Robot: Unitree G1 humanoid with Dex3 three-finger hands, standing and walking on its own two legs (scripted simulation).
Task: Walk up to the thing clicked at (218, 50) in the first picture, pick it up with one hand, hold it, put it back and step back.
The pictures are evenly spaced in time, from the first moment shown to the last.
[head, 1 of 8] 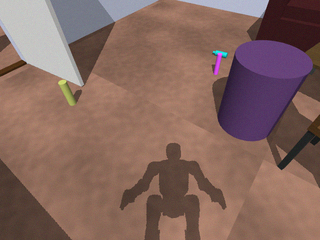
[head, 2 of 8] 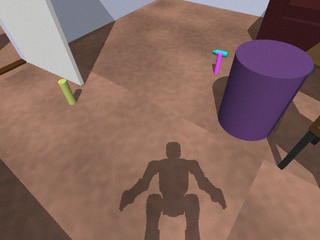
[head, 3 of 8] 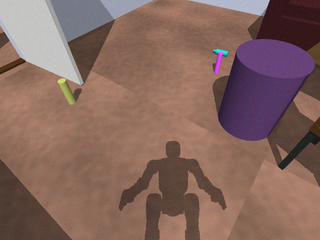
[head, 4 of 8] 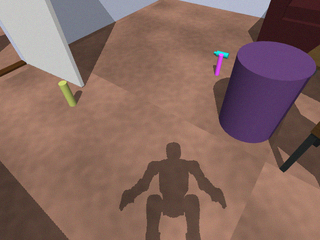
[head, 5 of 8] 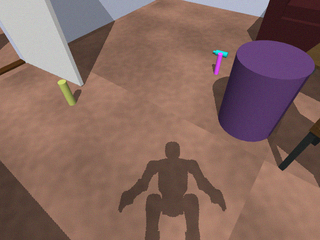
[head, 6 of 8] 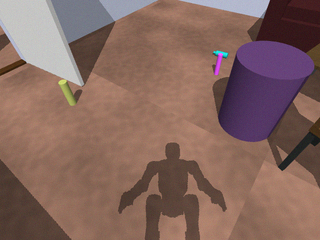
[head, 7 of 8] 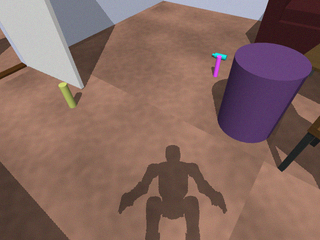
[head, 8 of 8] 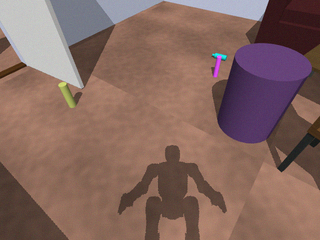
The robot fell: no
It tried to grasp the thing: no
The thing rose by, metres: 0.00
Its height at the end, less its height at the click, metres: +0.00
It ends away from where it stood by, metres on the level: 0.00
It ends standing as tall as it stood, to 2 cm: yes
